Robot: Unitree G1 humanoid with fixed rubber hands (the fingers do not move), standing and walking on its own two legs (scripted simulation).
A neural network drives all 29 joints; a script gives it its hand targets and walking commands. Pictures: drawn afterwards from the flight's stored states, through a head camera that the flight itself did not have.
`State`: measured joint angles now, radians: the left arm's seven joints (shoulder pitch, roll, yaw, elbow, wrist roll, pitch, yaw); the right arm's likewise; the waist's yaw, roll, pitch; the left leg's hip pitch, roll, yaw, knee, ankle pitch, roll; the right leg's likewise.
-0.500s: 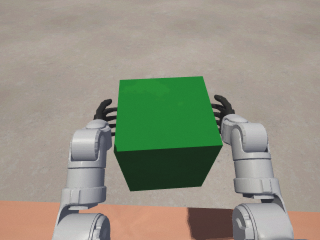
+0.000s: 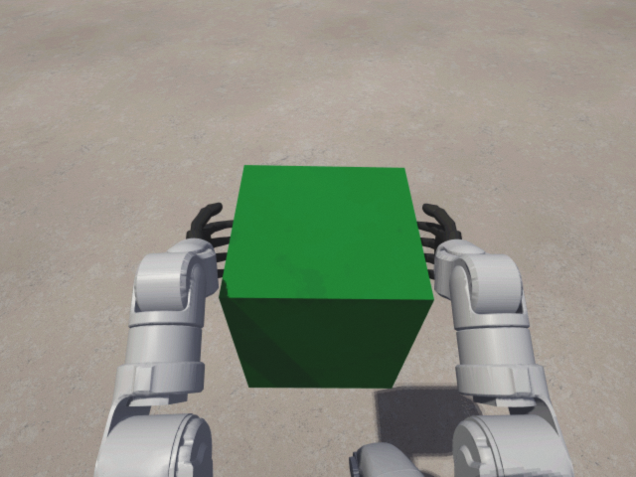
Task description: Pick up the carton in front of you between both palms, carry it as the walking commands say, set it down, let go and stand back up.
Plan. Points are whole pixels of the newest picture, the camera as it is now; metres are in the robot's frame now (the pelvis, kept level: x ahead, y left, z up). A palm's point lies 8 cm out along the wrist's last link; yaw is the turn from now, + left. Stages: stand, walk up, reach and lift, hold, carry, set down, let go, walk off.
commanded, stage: carry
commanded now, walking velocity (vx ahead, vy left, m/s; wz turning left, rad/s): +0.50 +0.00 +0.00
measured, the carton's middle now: (322, 283) +0.36 -0.02 +0.03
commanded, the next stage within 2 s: none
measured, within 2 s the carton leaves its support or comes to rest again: neither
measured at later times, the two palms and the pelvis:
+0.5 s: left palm (233, 172) +0.72 +0.14 -0.06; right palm (368, 156) +0.75 -0.16 -0.06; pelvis +0.39 -0.04 -0.13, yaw +0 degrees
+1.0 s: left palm (239, 73) +1.07 +0.13 -0.01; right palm (353, 68) +1.04 -0.17 +0.00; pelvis +0.73 +0.00 -0.09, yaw -2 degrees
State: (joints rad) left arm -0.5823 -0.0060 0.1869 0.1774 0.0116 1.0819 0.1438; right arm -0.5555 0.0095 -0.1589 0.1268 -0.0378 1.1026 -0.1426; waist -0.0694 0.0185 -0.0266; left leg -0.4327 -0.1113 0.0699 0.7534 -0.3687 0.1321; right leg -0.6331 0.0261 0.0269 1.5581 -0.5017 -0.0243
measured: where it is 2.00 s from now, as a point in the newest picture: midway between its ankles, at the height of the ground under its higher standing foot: (307, 219)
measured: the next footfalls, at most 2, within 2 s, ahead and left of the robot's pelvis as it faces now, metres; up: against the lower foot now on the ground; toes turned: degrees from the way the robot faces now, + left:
right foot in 0.30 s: +0.45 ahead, -0.08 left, -0.14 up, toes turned -3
left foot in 0.72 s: +0.76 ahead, +0.07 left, -0.14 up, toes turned +5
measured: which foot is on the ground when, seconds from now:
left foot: down 0.00-0.34, up 0.36-0.70, down 0.72-1.00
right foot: up 0.00-0.28, down 0.30-0.74, up 0.76-1.00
